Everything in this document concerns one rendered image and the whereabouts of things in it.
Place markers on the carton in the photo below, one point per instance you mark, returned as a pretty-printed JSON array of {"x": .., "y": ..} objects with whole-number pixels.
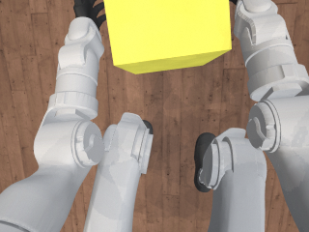
[{"x": 148, "y": 36}]

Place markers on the right robot forearm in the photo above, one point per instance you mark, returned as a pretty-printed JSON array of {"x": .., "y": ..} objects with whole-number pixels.
[{"x": 268, "y": 52}]

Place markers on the left robot hand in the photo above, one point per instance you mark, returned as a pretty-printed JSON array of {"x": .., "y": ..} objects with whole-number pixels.
[{"x": 84, "y": 8}]

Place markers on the robot left thigh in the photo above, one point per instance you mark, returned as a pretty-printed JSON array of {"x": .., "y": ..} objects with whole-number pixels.
[{"x": 115, "y": 186}]

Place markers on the right robot upper arm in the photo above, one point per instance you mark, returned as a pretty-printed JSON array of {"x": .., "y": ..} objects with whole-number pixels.
[{"x": 280, "y": 127}]

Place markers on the left robot shin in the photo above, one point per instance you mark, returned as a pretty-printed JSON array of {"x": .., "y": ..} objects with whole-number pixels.
[{"x": 127, "y": 117}]

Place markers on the left robot upper arm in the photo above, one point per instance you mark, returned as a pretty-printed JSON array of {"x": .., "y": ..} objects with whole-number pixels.
[{"x": 65, "y": 152}]

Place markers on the left robot forearm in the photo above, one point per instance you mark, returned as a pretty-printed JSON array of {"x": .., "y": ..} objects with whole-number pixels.
[{"x": 75, "y": 96}]

